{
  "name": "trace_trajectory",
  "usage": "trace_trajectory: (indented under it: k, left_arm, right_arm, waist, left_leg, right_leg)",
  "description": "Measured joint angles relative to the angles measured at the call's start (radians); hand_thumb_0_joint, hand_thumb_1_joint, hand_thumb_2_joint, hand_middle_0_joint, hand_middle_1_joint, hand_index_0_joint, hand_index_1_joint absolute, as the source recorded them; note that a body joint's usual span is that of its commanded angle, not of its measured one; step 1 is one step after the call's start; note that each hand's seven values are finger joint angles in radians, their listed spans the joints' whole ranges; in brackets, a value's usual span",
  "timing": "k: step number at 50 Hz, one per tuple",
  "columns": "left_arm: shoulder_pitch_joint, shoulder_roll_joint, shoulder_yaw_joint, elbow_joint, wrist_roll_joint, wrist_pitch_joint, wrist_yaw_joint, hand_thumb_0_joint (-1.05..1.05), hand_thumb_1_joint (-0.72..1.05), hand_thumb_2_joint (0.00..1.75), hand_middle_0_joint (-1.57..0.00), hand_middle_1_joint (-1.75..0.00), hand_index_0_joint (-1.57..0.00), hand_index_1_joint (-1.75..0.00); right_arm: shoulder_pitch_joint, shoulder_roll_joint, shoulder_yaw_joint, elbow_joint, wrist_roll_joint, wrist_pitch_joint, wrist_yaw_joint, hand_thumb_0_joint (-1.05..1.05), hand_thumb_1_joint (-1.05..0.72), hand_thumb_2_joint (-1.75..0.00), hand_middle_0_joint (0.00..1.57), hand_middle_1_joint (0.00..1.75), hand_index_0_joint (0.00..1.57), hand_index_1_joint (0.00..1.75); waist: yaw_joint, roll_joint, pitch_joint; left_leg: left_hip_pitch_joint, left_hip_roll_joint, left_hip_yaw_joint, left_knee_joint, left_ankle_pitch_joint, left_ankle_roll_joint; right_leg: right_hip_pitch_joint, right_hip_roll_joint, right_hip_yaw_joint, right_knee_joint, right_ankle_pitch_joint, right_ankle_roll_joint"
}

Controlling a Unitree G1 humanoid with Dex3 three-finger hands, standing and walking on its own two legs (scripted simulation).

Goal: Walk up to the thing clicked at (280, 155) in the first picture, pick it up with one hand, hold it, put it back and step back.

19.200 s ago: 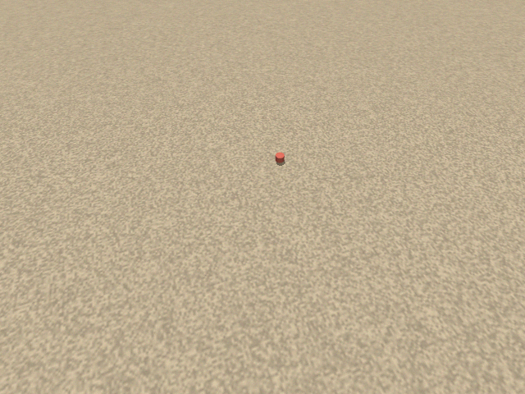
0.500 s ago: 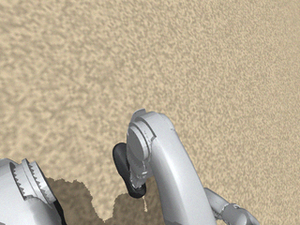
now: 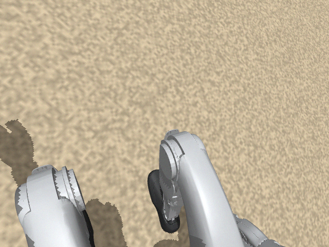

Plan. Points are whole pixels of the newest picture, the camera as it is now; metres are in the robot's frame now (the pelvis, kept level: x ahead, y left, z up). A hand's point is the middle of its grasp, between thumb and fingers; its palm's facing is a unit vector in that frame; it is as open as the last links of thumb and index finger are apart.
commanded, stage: settle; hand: left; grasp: from above
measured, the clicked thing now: out of the picture +0.46 +0.36 -0.23
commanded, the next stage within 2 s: lift in 0.38 s
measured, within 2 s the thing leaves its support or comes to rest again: neither
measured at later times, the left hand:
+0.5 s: hand out of the picture +0.43 +0.33 -0.13, palm faces -0.44 -0.09 -0.90, open 5.1 cm
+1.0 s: hand out of the picture +0.39 +0.34 -0.04, palm faces -0.44 -0.11 -0.89, open 5.7 cm
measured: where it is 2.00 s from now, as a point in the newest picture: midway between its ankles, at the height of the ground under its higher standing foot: (129, 231)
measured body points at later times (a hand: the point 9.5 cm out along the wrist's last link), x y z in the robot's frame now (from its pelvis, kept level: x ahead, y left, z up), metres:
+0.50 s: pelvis -0.01 -0.01 +0.02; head +0.22 +0.07 +0.40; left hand +0.45 +0.33 -0.08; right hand +0.07 -0.28 -0.09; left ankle +0.06 +0.12 -0.27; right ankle +0.11 -0.13 -0.27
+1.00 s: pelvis -0.01 -0.01 +0.08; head +0.19 +0.06 +0.47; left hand +0.41 +0.34 +0.01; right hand +0.09 -0.28 -0.04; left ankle +0.06 +0.12 -0.27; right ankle +0.11 -0.13 -0.27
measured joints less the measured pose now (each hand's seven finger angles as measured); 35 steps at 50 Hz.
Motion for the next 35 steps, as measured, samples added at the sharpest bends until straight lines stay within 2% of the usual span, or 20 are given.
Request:
trace_trajectory:
  k: [6, 10, 23, 28, 35]
  left_arm:
    - [-0.005, -0.048, -0.025, -0.040, -0.014, 0.000, -0.084, -0.11, 0.49, 0.17, -0.80, -0.33, -1.13, -0.39]
    - [-0.013, -0.072, -0.041, -0.065, -0.014, -0.021, -0.118, -0.11, 0.49, 0.17, -0.80, -0.33, -1.14, -0.39]
    - [-0.035, -0.090, -0.039, -0.089, 0.000, -0.048, -0.154, -0.14, 0.50, 0.14, -0.83, -0.30, -1.16, -0.35]
    - [-0.037, -0.094, -0.048, -0.099, -0.009, -0.045, -0.171, -0.14, 0.50, 0.14, -0.83, -0.30, -1.17, -0.35]
    - [0.006, -0.130, -0.046, -0.182, -0.042, -0.025, -0.212, -0.12, 0.49, 0.16, -0.82, -0.32, -1.14, -0.36]
  right_arm:
    - [0.008, -0.003, -0.037, -0.005, 0.040, 0.039, -0.017, 0.00, -0.91, -0.90, 0.20, 0.30, 0.20, 0.29]
    - [0.011, -0.007, -0.047, -0.010, 0.058, 0.064, -0.035, 0.00, -0.91, -0.90, 0.20, 0.30, 0.20, 0.30]
    - [0.007, 0.008, -0.070, -0.010, 0.075, 0.115, -0.092, 0.00, -0.91, -0.90, 0.20, 0.30, 0.20, 0.30]
    - [0.012, 0.015, -0.077, -0.006, 0.081, 0.123, -0.110, 0.00, -0.91, -0.90, 0.20, 0.30, 0.20, 0.30]
    - [0.036, 0.024, -0.104, -0.003, 0.105, 0.140, -0.126, 0.00, -0.92, -0.90, 0.20, 0.30, 0.21, 0.30]
  waist:
    - [0.023, 0.031, -0.027]
    - [0.037, 0.040, -0.036]
    - [0.056, 0.052, -0.050]
    - [0.062, 0.056, -0.055]
    - [0.081, 0.069, -0.083]
  left_leg:
    - [0.011, -0.002, 0.028, -0.038, 0.017, -0.002]
    - [0.021, -0.003, 0.039, -0.059, 0.026, -0.007]
    - [0.042, -0.004, 0.061, -0.096, 0.044, -0.019]
    - [0.049, -0.005, 0.068, -0.109, 0.049, -0.018]
    - [0.062, -0.008, 0.082, -0.145, 0.051, -0.012]
  right_leg:
    - [-0.001, -0.010, 0.021, -0.014, 0.004, -0.002]
    - [-0.001, -0.014, 0.030, -0.022, 0.008, -0.005]
    - [0.001, -0.020, 0.047, -0.033, 0.020, -0.015]
    - [0.006, -0.021, 0.052, -0.043, 0.021, -0.015]
    - [0.022, -0.028, 0.060, -0.073, 0.016, -0.015]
